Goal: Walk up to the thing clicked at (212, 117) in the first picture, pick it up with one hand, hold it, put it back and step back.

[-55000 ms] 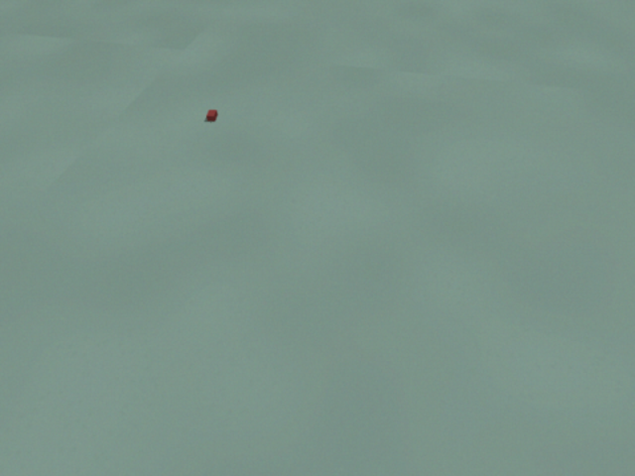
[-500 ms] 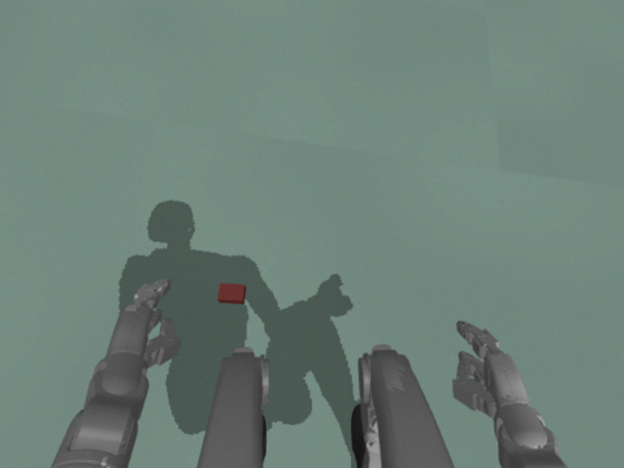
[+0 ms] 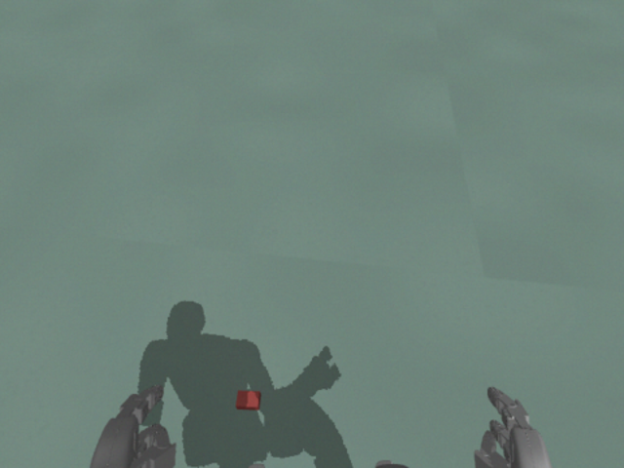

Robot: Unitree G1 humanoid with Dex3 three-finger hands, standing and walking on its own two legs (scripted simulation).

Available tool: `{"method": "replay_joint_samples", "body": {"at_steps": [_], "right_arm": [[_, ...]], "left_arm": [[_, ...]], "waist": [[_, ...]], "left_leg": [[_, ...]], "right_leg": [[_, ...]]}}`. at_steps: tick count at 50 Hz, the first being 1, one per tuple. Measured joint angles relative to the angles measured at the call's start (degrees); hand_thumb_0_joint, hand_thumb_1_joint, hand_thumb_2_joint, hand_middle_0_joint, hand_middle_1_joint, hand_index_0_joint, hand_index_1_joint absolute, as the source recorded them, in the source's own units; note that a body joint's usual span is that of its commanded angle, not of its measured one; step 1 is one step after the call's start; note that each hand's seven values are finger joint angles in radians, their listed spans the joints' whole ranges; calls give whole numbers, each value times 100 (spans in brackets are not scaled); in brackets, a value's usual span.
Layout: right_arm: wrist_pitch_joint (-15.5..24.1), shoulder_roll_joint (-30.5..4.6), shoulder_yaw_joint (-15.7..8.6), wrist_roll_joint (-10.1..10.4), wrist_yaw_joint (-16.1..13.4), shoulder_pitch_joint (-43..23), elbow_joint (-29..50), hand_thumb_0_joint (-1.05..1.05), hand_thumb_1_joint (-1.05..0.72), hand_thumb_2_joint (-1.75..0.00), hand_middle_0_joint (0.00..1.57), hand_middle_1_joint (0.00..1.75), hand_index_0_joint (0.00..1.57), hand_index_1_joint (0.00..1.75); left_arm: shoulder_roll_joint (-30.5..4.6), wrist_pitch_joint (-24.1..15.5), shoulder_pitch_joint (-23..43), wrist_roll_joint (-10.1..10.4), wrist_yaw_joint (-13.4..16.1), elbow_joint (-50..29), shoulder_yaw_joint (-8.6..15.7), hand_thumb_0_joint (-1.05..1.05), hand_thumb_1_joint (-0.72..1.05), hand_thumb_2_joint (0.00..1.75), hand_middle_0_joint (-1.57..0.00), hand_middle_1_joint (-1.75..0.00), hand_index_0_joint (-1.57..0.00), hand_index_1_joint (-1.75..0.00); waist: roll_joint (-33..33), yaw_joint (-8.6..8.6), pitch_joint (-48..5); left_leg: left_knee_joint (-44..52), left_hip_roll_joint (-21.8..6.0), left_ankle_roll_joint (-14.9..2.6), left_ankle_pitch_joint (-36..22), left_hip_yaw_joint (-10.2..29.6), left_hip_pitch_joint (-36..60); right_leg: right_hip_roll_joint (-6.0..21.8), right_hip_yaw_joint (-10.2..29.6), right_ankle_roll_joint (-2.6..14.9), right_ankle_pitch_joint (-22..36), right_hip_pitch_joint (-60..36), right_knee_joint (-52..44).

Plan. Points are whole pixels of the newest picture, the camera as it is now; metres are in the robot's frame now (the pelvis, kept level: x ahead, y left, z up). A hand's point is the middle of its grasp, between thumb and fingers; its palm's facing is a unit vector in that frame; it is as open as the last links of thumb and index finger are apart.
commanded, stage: home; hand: left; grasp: from above
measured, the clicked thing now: (248, 400) +0.43 +0.18 -0.69
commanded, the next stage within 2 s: none
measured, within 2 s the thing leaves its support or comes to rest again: neither
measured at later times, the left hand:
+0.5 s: hand out of the picture +0.16 +0.19 -0.04, palm faces +0.07 -0.98 -0.20, open 7.4 cm
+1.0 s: hand out of the picture +0.16 +0.18 -0.04, palm faces +0.06 -0.98 -0.20, open 7.4 cm
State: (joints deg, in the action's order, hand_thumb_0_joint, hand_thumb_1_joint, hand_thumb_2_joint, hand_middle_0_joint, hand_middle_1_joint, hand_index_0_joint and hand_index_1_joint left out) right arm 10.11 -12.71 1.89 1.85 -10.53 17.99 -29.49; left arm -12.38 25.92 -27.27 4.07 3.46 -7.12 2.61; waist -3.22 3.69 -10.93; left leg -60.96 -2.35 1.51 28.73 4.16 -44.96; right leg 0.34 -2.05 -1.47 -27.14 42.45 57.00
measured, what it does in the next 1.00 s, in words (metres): stands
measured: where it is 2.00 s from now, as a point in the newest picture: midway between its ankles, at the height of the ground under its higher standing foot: outside the picture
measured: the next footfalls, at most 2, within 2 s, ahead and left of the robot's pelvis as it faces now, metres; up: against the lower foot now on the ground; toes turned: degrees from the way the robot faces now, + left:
none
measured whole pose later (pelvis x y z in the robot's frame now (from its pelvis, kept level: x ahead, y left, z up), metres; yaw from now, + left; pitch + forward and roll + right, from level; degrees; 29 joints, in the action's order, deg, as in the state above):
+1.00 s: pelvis +0.00 +0.00 +0.01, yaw +0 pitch +9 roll -3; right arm 14.1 -12.5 2.0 0.5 -10.5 16.6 -31.0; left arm -12.6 26.1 -28.4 2.9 0.9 -7.4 2.0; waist -2.7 2.1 -9.0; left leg -58.7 -2.0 1.3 27.8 4.1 -40.2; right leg 0.7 -2.0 -1.7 -26.4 37.6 54.8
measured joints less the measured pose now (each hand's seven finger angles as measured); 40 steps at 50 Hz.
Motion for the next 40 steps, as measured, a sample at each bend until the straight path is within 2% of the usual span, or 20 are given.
{"method": "replay_joint_samples", "body": {"at_steps": [6,16,40], "right_arm": [[173,-19,-14,-51,-24,-100,41,1,-91,-89,20,30,21,30],[356,26,36,-127,20,-300,14,1,-90,-89,20,30,21,30],[374,36,31,-133,11,-77,-170,1,-90,-89,21,30,21,30]], "left_arm": [[-16,90,-219,-26,-144,-176,-14,1,90,90,-20,-30,-20,-30],[-8,96,-119,-118,-263,-60,-46,1,90,90,-20,-30,-20,-30],[-26,30,-121,-99,-247,-62,-43,1,90,90,-20,-30,-20,-30]], "waist": [[-4,-93,5],[81,-195,169],[43,-139,206]], "left_leg": [[240,33,-9,-61,15,376],[262,68,-9,-99,44,477],[242,40,-26,-110,-17,463]], "right_leg": [[35,-27,-11,41,-393,-237],[67,-56,-16,57,-509,-250],[39,11,-31,105,-472,-246]]}}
